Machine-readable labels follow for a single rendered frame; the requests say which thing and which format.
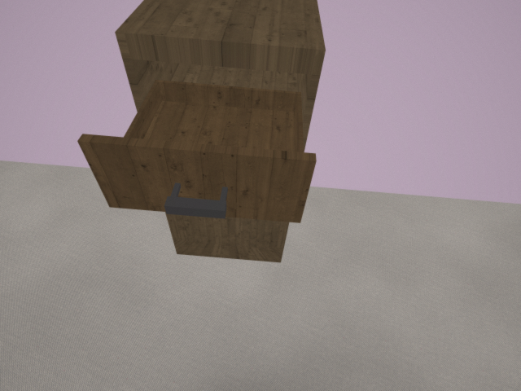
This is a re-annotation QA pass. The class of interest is drawer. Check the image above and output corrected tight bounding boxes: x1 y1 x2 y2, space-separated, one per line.
78 80 316 223

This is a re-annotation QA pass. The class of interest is handle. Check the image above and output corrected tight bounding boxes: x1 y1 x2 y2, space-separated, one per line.
164 182 228 218

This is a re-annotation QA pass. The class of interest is cabinet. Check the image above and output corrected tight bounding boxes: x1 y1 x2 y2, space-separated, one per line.
115 0 326 262

